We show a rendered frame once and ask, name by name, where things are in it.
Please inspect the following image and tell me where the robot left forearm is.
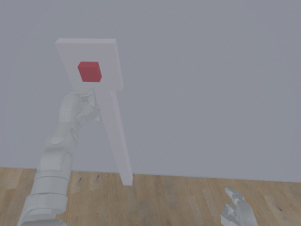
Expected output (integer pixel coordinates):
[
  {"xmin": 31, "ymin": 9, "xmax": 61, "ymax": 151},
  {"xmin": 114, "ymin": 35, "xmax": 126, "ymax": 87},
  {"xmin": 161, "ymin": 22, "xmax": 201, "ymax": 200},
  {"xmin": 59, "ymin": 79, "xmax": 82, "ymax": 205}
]
[{"xmin": 17, "ymin": 121, "xmax": 79, "ymax": 226}]

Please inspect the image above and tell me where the panel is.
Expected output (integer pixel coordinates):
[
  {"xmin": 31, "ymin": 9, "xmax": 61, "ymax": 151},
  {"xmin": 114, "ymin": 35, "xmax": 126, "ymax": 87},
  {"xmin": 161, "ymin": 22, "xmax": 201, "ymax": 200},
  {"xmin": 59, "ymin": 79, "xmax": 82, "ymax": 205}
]
[{"xmin": 55, "ymin": 38, "xmax": 134, "ymax": 186}]

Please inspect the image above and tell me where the robot right hand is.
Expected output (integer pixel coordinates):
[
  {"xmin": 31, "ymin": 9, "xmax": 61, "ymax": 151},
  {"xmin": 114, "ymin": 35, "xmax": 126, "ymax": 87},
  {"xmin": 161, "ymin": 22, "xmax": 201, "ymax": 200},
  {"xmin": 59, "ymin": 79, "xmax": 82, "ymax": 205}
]
[{"xmin": 220, "ymin": 186, "xmax": 258, "ymax": 226}]

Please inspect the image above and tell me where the button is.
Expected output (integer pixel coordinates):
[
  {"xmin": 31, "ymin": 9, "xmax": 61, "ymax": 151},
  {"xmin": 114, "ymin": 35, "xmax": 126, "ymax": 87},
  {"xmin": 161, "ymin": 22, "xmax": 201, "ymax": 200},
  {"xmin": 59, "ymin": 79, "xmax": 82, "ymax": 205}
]
[{"xmin": 77, "ymin": 61, "xmax": 102, "ymax": 82}]

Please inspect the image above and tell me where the robot left hand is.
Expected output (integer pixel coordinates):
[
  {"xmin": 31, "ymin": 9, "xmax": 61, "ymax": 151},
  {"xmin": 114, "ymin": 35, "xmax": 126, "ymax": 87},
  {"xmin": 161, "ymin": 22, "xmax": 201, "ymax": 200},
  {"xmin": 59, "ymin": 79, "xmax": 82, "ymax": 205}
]
[{"xmin": 58, "ymin": 87, "xmax": 102, "ymax": 131}]

